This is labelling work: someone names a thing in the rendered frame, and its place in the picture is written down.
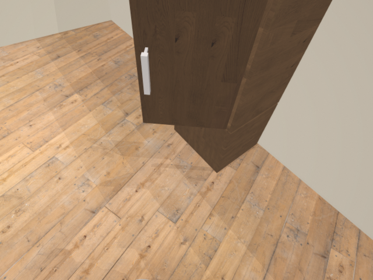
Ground cupboard door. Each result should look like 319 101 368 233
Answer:
129 0 268 130

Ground handle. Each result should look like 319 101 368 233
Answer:
140 47 151 95

